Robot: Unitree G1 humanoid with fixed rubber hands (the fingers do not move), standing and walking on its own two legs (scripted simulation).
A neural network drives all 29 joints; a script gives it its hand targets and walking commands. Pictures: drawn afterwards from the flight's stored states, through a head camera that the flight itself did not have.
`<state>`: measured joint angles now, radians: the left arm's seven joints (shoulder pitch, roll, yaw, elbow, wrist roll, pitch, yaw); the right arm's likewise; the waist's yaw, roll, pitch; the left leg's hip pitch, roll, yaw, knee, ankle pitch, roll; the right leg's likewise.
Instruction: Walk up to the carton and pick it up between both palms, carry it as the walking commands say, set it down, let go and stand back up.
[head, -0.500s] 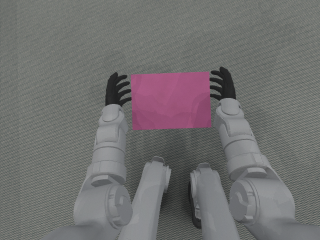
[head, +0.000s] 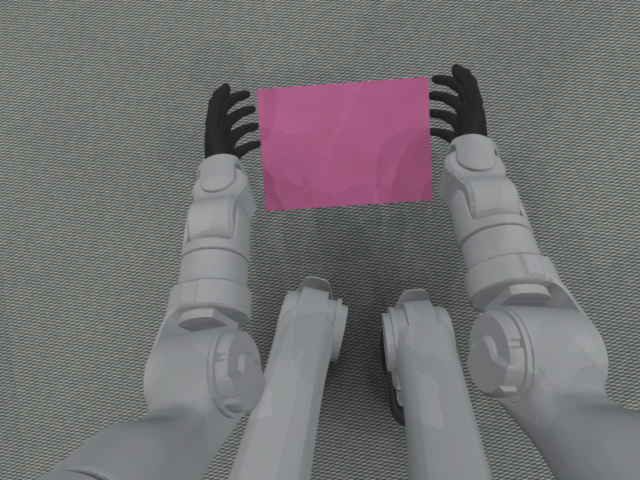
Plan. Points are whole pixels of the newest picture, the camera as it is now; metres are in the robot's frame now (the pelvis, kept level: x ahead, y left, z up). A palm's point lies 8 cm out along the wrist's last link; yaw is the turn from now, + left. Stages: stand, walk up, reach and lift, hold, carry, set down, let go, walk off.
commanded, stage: set down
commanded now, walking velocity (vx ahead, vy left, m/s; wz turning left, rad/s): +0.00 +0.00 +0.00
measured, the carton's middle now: (342, 153) +0.49 +0.05 -0.19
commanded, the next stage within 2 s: none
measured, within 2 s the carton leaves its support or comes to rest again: rests again in 1.82 s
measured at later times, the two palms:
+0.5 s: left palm (244, 159) +0.47 +0.19 -0.19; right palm (446, 145) +0.51 -0.09 -0.19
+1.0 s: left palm (256, 162) +0.49 +0.19 -0.26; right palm (439, 149) +0.53 -0.09 -0.26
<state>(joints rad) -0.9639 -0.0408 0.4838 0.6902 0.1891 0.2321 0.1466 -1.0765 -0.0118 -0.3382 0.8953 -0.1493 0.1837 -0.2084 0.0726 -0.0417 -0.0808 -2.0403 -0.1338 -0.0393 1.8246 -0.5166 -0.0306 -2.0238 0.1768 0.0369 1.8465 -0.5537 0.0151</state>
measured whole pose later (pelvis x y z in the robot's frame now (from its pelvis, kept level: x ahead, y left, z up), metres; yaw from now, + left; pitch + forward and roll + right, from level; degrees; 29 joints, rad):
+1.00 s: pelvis +0.00 +0.00 -0.10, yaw -1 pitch +38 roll +1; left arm -1.22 0.13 0.39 0.91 0.05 0.17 0.11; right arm -1.34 -0.17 -0.20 1.06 -0.03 0.15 -0.19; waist 0.08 -0.03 0.23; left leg -2.24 -0.12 0.00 2.18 -0.60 -0.03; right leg -2.23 0.19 -0.01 2.20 -0.64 0.02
